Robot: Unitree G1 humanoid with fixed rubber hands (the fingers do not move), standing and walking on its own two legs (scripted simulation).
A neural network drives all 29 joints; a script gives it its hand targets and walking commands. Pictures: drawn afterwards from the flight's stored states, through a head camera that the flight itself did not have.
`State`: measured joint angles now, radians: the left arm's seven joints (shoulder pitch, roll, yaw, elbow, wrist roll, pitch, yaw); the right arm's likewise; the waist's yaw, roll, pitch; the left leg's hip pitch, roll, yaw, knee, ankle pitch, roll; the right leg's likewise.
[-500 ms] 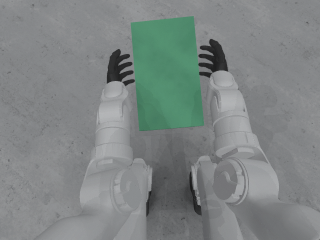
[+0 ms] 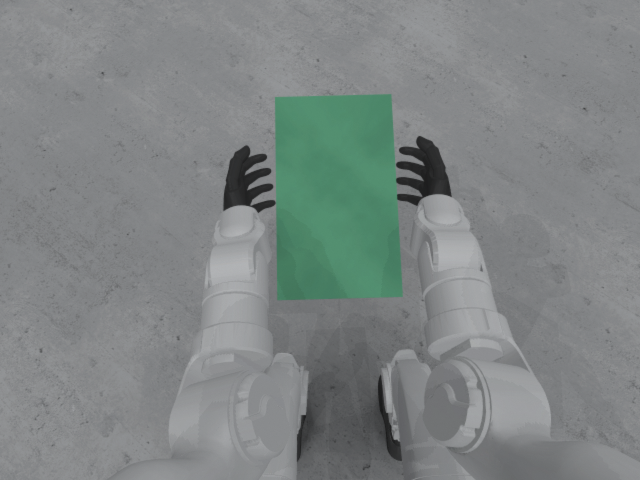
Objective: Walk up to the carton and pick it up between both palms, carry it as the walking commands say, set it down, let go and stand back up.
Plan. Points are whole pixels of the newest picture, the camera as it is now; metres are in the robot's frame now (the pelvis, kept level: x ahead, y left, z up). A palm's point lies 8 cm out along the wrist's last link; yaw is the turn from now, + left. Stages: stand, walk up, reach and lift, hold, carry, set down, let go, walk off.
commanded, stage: reach and lift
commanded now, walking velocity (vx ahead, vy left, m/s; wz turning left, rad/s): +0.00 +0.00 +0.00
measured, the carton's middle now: (334, 206) +0.46 +0.01 -0.12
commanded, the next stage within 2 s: none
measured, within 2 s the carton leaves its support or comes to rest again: neither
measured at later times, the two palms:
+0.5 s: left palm (226, 203) +0.40 +0.13 +0.04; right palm (453, 195) +0.41 -0.11 +0.03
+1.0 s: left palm (201, 188) +0.39 +0.13 +0.11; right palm (481, 175) +0.39 -0.11 +0.10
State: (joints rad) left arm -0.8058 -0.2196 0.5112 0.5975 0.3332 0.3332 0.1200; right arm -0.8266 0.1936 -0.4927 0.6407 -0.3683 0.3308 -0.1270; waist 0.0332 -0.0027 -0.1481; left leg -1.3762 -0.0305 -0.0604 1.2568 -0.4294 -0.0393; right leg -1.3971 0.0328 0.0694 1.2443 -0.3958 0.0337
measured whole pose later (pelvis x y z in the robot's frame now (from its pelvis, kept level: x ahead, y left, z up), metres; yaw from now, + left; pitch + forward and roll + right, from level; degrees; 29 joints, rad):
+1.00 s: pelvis +0.03 -0.01 +0.12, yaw +0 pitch +11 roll +0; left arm -0.54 -0.25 0.45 0.53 0.38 0.36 0.05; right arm -0.55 0.25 -0.41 0.54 -0.40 0.38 -0.07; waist 0.03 0.01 -0.01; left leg -0.59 -0.01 -0.07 0.62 -0.24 -0.03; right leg -0.61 0.02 0.06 0.63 -0.22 0.01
